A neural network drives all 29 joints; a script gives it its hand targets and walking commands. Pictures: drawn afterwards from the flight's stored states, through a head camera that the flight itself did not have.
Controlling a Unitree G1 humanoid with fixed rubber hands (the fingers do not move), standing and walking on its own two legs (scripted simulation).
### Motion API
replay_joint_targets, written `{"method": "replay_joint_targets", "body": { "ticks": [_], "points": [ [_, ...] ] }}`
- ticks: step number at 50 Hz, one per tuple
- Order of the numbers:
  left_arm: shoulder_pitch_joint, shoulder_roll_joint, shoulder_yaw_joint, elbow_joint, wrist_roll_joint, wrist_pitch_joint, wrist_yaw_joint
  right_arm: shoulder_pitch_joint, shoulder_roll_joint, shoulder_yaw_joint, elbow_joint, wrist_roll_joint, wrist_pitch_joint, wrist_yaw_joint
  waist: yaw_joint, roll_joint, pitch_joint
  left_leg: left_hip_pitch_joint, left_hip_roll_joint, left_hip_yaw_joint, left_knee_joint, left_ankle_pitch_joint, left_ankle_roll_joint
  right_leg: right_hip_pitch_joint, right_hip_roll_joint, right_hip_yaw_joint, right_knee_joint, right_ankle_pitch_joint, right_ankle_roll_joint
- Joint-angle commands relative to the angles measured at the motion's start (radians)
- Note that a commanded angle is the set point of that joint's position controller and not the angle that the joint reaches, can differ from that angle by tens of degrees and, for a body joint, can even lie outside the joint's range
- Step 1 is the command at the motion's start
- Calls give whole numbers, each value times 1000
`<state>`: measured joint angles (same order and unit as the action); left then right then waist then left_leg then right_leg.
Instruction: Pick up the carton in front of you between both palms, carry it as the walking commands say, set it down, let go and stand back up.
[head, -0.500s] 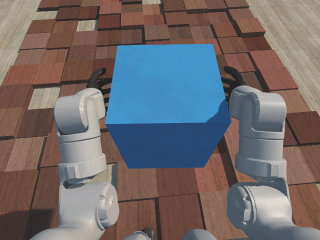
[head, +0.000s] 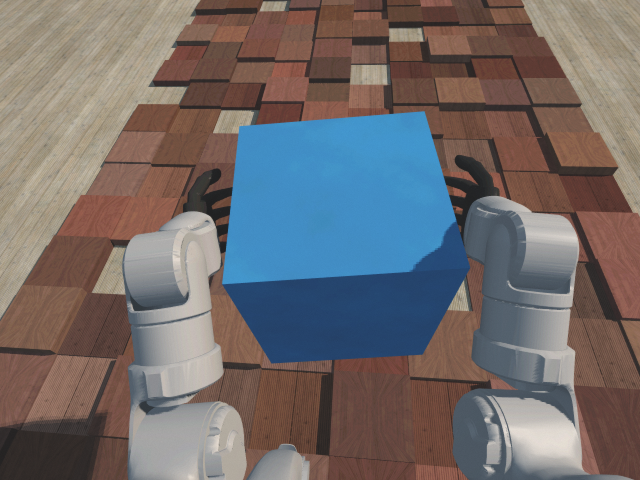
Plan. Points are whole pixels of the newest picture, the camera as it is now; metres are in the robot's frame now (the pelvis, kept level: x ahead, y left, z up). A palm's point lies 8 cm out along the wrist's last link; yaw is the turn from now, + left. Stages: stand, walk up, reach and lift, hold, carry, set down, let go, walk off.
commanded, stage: carry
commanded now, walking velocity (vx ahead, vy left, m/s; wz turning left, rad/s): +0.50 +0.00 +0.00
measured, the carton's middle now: (339, 251) +0.38 +0.03 +0.07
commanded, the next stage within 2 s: none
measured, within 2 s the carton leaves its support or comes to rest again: neither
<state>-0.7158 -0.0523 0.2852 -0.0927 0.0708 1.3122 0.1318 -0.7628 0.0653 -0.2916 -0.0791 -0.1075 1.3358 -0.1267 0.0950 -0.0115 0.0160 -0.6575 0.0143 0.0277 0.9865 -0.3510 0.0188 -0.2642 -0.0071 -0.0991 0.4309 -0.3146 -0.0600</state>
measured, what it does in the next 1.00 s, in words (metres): walks ahead: left foot, then right foot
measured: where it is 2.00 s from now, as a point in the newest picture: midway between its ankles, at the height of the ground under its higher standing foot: (342, 299)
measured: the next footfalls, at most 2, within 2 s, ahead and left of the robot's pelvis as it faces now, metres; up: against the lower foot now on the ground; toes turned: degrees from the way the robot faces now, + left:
left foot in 0.16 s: +0.27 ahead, +0.10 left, +0.00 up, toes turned +5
right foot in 0.60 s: +0.53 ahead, -0.06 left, +0.00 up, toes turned -7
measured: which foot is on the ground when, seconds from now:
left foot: up 0.00-0.14, down 0.16-0.60, up 0.62-0.90, down 0.92-1.00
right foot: down 0.00-0.16, up 0.18-0.58, down 0.60-0.96, up 0.98-1.00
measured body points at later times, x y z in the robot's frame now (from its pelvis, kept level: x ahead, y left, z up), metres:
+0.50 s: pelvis +0.31 +0.04 +0.01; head +0.36 +0.05 +0.45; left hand +0.71 +0.16 +0.11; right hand +0.68 -0.14 +0.11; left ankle +0.25 +0.10 -0.73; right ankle +0.42 -0.09 -0.70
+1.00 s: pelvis +0.64 +0.05 -0.01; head +0.68 +0.06 +0.44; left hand +0.97 +0.23 +0.07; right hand +0.98 -0.08 +0.07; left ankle +0.73 +0.14 -0.73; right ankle +0.51 -0.06 -0.70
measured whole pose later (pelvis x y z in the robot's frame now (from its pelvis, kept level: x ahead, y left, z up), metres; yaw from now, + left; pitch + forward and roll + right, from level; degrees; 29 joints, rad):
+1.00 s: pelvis +0.64 +0.05 -0.01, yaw +0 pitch +6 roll +2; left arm -0.47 -0.07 0.24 -0.10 0.06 1.18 0.11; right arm -0.46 0.16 -0.22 -0.12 -0.16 1.16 -0.11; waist 0.04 -0.04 -0.02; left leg -0.49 -0.02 0.15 0.46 -0.08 0.07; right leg -0.29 -0.06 -0.04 0.81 -0.42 0.03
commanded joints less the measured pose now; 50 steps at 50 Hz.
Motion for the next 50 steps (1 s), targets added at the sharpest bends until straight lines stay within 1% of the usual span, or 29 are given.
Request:
{"method": "replay_joint_targets", "body": {
  "ticks": [1,4,6,7,8,9,10,12,13,15,21,25,27,29,30,31,32,33,34,35,37,40,43,45,46,47,48,49,50],
  "points": [
    [-836,-1020,-756,-129,-532,-1,-273,-603,907,647,-23,304,-36,168,-19,-108,-463,20,-30,72,-266,109,-3,370,-177,170,-57,572,-110],
    [-840,-970,-762,-66,-529,-6,-275,-657,856,674,-29,331,-31,165,-40,-174,-447,247,-37,98,-407,337,29,253,-179,97,-18,624,-66],
    [-836,-940,-745,3,-523,0,-267,-686,820,663,18,353,-20,173,-97,-111,-483,442,-68,141,-520,395,59,218,-137,9,158,721,-20],
    [-831,-919,-727,44,-514,4,-261,-688,803,648,55,366,-15,179,-132,-78,-505,556,-58,141,-573,490,55,194,-96,-22,314,662,7],
    [-832,-891,-700,89,-494,7,-254,-689,791,630,91,381,-8,190,-156,-8,-519,716,36,39,-551,453,41,34,-70,-1,490,396,22],
    [-860,-912,-673,113,-488,18,-245,-726,770,611,139,378,-11,194,-151,296,-672,1057,323,-403,-482,526,231,-319,42,39,775,-83,57],
    [-874,-896,-656,135,-473,20,-237,-701,800,600,176,407,-14,202,-185,317,-692,1051,337,-559,-555,309,283,-440,70,93,945,-217,38],
    [-914,-945,-625,158,-459,14,-225,-800,896,605,157,468,-17,223,-175,124,-561,912,284,-440,-563,358,237,-514,7,130,932,-131,21],
    [-911,-966,-602,175,-441,9,-218,-850,948,607,147,497,-23,233,-163,90,-525,857,271,-388,-565,432,212,-518,-11,128,877,-102,17],
    [-878,-1002,-562,213,-405,-1,-206,-901,1026,604,147,536,-35,251,-155,88,-520,790,250,-323,-602,406,180,-473,-25,117,767,-65,27],
    [-772,-1078,-550,245,-331,-58,-189,-882,1142,613,150,547,-88,278,-172,114,-483,785,220,-183,-657,529,177,-459,-19,34,397,87,54],
    [-766,-1074,-617,158,-345,-88,-183,-853,1132,672,76,544,-123,271,-161,145,-468,731,177,-56,-653,688,126,-266,21,-24,173,318,45],
    [-745,-1051,-648,149,-355,-92,-185,-811,1105,692,67,534,-129,262,-148,125,-465,707,127,31,-545,862,90,-126,72,-88,59,376,34],
    [-684,-1040,-660,192,-361,-90,-199,-708,1065,689,118,507,-130,251,-132,89,-507,614,62,106,-307,849,55,143,76,-113,-89,553,-7],
    [-615,-1018,-647,230,-357,-90,-208,-683,1036,684,148,495,-131,249,-71,35,-542,405,39,87,-143,619,31,381,-72,41,-40,760,-64],
    [-593,-986,-630,256,-334,-102,-208,-691,1057,669,171,488,-124,251,-14,-226,-644,-26,-74,35,185,33,-34,774,-342,423,93,1126,-277],
    [-546,-987,-621,286,-335,-108,-208,-657,1053,665,202,480,-122,252,10,-258,-712,-171,-85,-43,411,-207,-34,830,-407,518,84,1058,-344],
    [-564,-1017,-635,257,-351,-118,-213,-678,1065,680,191,483,-126,254,28,-181,-679,-244,-34,-112,428,-169,-12,805,-371,492,74,919,-302],
    [-624,-1053,-657,192,-380,-128,-218,-692,1083,684,175,482,-131,255,25,-72,-641,-249,2,-115,341,-104,12,725,-346,453,43,761,-246],
    [-703,-1094,-690,123,-416,-134,-223,-691,1092,682,156,474,-136,251,4,-21,-596,-225,25,-104,238,-51,14,640,-322,415,16,672,-203],
    [-776,-1152,-743,26,-481,-140,-232,-641,1087,673,113,445,-144,232,-22,-31,-555,-123,31,-75,111,5,3,490,-280,359,-37,506,-168],
    [-728,-1169,-778,-35,-514,-137,-247,-506,1056,668,68,382,-151,205,-42,-80,-504,-59,32,-15,-125,76,-22,401,-255,266,-61,585,-156],
    [-583,-1155,-798,-58,-495,-130,-265,-380,1028,691,12,336,-153,198,-36,-114,-497,119,-40,98,-403,326,-34,339,-152,74,29,841,-74],
    [-461,-1131,-802,-68,-467,-126,-274,-293,1020,714,-23,315,-148,208,-48,-110,-485,310,-72,151,-598,516,-40,266,-115,17,104,773,-24],
    [-408,-1124,-807,-67,-453,-122,-278,-249,1024,729,-37,309,-146,217,-83,-73,-494,510,-55,179,-704,652,-32,169,-98,-13,159,682,16],
    [-354,-1110,-809,-64,-433,-119,-284,-209,1024,744,-46,310,-144,228,-95,-56,-496,696,38,125,-677,813,-14,41,-91,-17,210,527,59],
    [-343,-1113,-816,-81,-437,-101,-292,-171,986,748,-40,281,-153,229,-120,183,-638,1108,296,-160,-458,1382,157,-261,-53,6,435,220,129],
    [-284,-1098,-820,-81,-425,-92,-300,-75,1011,750,-18,283,-157,230,-140,305,-686,1175,358,-278,-485,1539,233,-379,16,39,562,-223,139],
    [-253,-1114,-829,-85,-419,-98,-306,-59,1011,768,-74,292,-162,233,-144,223,-651,1170,352,-251,-505,1478,233,-446,12,92,606,-277,128]
  ]
}}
